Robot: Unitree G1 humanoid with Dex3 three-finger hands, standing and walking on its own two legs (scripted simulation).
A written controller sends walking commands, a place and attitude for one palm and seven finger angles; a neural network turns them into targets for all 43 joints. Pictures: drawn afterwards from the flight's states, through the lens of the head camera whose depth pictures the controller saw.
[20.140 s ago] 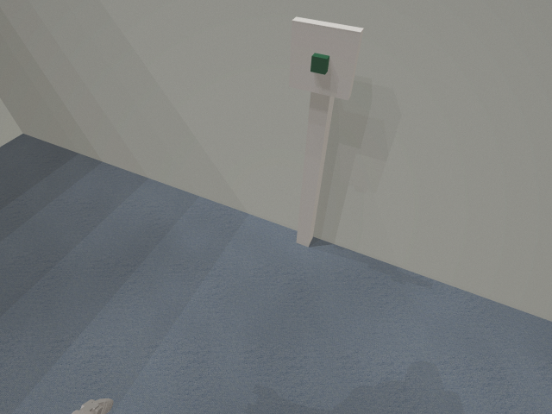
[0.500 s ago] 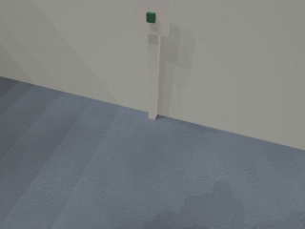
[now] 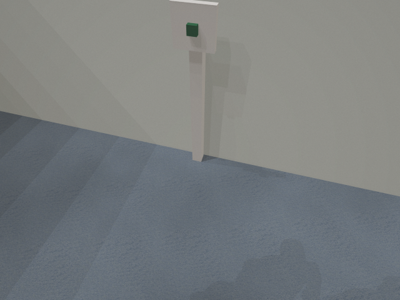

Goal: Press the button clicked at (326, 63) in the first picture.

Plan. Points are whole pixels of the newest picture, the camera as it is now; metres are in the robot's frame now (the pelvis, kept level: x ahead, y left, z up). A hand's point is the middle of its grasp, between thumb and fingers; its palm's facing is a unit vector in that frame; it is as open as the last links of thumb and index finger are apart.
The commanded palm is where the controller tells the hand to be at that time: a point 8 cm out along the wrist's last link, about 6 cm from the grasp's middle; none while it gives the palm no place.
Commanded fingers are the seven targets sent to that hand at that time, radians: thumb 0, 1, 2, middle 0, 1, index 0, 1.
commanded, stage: let the arm hang, fingers relaxed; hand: left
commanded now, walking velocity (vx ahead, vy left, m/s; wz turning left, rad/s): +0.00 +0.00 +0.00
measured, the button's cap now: (192, 29) +1.02 +0.07 +0.08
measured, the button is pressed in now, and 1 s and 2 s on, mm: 0 0 0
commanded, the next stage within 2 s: stand and wait in 0.12 s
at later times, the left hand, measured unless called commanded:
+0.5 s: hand out of the picture +0.05 +0.19 -0.17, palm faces +0.01 -0.97 -0.25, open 7.4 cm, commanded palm none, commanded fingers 0.00 0.90 0.90 -0.20 -0.30 -0.20 -0.30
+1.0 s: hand out of the picture +0.11 +0.22 -0.15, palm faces -0.01 -0.95 -0.31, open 7.4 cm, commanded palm none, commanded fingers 0.00 0.90 0.90 -0.20 -0.30 -0.20 -0.30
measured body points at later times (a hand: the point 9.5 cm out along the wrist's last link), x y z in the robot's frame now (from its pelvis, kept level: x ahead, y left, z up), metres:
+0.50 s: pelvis +0.02 -0.01 +0.00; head +0.04 -0.01 +0.45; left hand +0.05 +0.24 -0.15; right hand +0.05 -0.25 -0.16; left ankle +0.04 +0.11 -0.74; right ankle +0.02 -0.13 -0.74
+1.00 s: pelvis +0.03 -0.01 +0.01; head +0.05 -0.02 +0.46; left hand +0.11 +0.27 -0.13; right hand +0.09 -0.29 -0.14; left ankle +0.04 +0.11 -0.74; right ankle +0.02 -0.13 -0.74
